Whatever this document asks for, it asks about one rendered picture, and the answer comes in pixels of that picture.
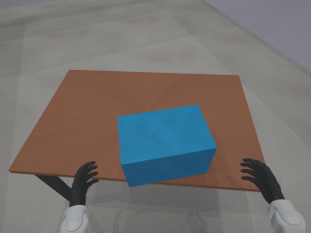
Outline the robot left forearm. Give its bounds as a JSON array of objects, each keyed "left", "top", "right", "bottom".
[{"left": 60, "top": 205, "right": 91, "bottom": 233}]

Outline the robot left hand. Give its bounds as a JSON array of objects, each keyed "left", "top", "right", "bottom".
[{"left": 69, "top": 161, "right": 99, "bottom": 207}]

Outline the robot right forearm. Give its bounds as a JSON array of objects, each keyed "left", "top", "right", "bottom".
[{"left": 267, "top": 199, "right": 306, "bottom": 233}]

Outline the table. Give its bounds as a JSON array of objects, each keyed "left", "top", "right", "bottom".
[{"left": 8, "top": 69, "right": 265, "bottom": 202}]

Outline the robot right hand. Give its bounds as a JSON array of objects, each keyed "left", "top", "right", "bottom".
[{"left": 240, "top": 158, "right": 285, "bottom": 205}]

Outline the carton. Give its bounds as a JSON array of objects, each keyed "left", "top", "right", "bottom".
[{"left": 118, "top": 104, "right": 217, "bottom": 187}]

